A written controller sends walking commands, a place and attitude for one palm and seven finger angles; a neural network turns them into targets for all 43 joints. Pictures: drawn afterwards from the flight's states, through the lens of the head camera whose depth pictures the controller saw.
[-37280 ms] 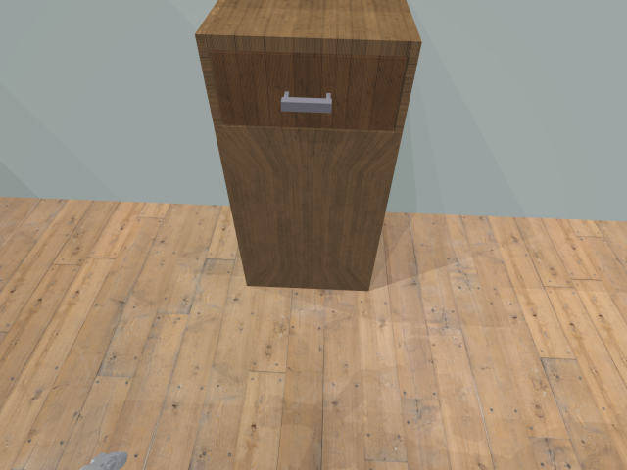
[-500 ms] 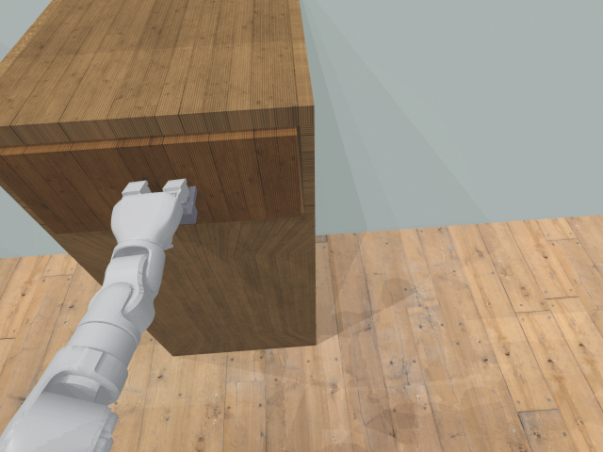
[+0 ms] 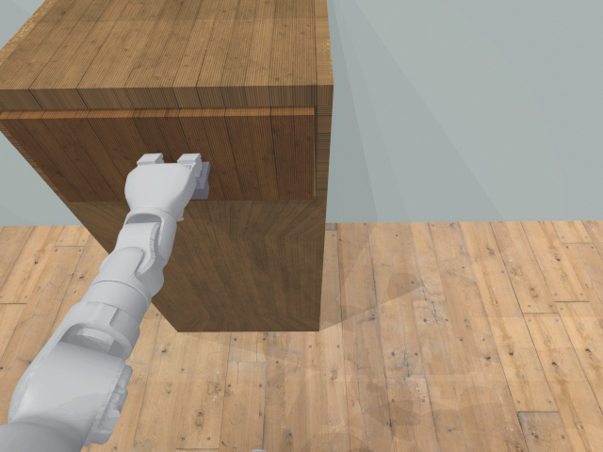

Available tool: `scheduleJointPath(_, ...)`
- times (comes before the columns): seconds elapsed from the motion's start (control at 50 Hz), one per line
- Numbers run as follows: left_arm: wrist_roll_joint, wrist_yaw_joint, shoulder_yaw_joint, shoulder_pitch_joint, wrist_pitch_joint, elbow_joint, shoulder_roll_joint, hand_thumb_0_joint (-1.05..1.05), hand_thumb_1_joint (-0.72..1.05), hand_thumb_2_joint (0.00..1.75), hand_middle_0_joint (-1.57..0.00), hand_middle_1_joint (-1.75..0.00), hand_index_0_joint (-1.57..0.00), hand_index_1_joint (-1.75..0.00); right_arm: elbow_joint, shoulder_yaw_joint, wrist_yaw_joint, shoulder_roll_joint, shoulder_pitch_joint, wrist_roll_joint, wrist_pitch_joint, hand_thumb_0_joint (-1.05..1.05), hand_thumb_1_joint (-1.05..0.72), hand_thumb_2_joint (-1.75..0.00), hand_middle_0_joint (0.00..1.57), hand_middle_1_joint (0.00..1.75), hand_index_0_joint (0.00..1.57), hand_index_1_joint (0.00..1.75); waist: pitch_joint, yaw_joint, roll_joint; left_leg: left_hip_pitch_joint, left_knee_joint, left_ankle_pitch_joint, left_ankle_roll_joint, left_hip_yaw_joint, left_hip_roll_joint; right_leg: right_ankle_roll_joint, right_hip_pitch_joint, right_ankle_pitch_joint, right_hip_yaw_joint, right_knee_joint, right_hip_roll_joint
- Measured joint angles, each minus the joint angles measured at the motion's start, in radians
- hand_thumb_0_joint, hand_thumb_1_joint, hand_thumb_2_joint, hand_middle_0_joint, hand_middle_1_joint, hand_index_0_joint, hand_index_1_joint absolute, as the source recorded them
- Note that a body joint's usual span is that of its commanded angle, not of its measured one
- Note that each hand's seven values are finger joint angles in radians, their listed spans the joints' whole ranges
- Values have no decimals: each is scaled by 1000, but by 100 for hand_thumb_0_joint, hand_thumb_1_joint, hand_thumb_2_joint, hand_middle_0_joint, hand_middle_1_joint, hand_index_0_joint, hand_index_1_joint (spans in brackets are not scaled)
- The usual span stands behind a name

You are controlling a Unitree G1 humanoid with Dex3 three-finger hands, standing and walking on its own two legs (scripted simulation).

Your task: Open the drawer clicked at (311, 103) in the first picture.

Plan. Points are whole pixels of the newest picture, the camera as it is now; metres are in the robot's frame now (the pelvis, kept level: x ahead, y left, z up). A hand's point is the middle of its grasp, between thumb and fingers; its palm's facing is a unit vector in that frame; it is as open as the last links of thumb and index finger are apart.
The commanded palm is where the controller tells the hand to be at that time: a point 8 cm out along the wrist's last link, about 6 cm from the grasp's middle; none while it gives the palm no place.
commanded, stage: pull the drawer open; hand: left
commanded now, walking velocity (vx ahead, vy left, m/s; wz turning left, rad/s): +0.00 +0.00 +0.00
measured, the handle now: (171, 178) +0.48 +0.21 +0.06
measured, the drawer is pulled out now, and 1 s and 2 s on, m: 0.01 0.05 0.06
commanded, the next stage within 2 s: none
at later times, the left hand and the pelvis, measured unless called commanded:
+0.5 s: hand (171, 227) +0.41 +0.21 +0.04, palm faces -0.03 -0.05 -1.00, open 5.4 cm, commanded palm +0.37 +0.20 +0.10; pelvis +0.02 +0.01 +0.01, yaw -3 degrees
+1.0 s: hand (168, 232) +0.40 +0.21 +0.04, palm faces -0.04 -0.04 -1.00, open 5.4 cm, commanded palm +0.40 +0.20 +0.10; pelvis +0.01 -0.01 +0.00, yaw +0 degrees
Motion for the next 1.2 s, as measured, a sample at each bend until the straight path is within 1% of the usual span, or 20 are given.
scheduleJointPath(0.18,-6,1,43,26,-3,6,29,2,75,79,-34,-135,-41,-135,24,-11,-1,-12,70,7,8,1,-90,-90,20,30,20,30,3,-26,7,7,-19,14,2,25,11,1,-6,23,25,-15,10)
scheduleJointPath(0.28,-18,-9,64,100,9,-61,33,2,75,78,-33,-135,-41,-135,16,-15,3,-15,82,13,10,1,-90,-90,20,30,20,30,-5,-28,12,35,-42,14,6,46,18,5,14,31,48,-37,16)
scheduleJointPath(0.4,-22,-16,70,239,37,-211,16,2,75,79,-31,-135,-41,-134,-10,-14,10,-12,55,21,7,1,-90,-90,20,30,20,30,-16,-17,17,83,-70,7,11,64,18,11,57,30,66,-65,17)
scheduleJointPath(0.52,-16,-23,47,355,68,-356,-12,2,75,81,-31,-135,-43,-133,-43,-6,18,-8,-10,23,-2,1,-90,-90,20,30,20,30,-22,6,19,125,-86,-4,14,63,11,16,100,17,65,-81,10)
scheduleJointPath(0.66,-14,-43,16,473,96,-510,-27,3,74,81,-31,-135,-44,-131,-81,9,26,-6,-98,17,-9,1,-90,-90,20,30,20,30,-22,33,18,162,-97,-16,13,53,4,16,140,0,57,-90,4)
scheduleJointPath(0.68,-15,-42,5,472,96,-514,-28,3,74,82,-31,-135,-45,-131,-82,10,23,-7,-106,17,-12,1,-90,-90,20,30,20,30,-19,38,17,164,-95,-17,12,48,2,15,145,-3,51,-88,2)
scheduleJointPath(0.72,-11,-37,-22,429,87,-485,-32,2,73,82,-32,-135,-45,-132,-74,14,13,-10,-123,16,-17,1,-90,-90,20,30,20,30,-12,52,10,158,-84,-19,10,31,-4,14,146,-12,34,-76,-4)
scheduleJointPath(0.78,-1,-41,-38,358,72,-431,-37,1,72,84,-34,-135,-45,-133,-56,19,2,-10,-149,13,-13,1,-90,-90,20,30,20,30,2,70,1,142,-67,-18,5,13,-8,8,135,-19,15,-60,-7)
scheduleJointPath(0.86,-4,-43,-43,292,56,-369,-33,1,72,84,-35,-134,-44,-134,-47,21,-6,-1,-157,9,-6,1,-90,-90,20,30,20,30,7,74,-1,117,-55,-12,-1,2,-7,1,113,-18,3,-46,-6)
scheduleJointPath(0.92,-11,-43,-36,257,41,-322,-26,1,72,83,-35,-134,-43,-134,-40,24,-12,7,-142,8,1,1,-90,-90,20,30,20,30,7,68,-2,103,-48,-9,-4,-1,-5,-3,99,-16,0,-36,-4)
scheduleJointPath(1.0,-14,-39,-20,216,24,-261,-16,1,73,81,-35,-135,-43,-134,-28,26,-16,11,-103,9,12,1,-90,-90,20,30,20,30,8,53,-2,88,-39,-3,-8,-3,-2,-7,82,-12,-2,-25,-1)
scheduleJointPath(1.2,-13,-15,23,129,-11,-119,6,1,73,81,-36,-135,-42,-134,12,4,-22,-8,10,13,15,1,-90,-90,20,30,20,30,13,12,2,46,-24,18,-8,4,4,-8,36,11,5,-6,4)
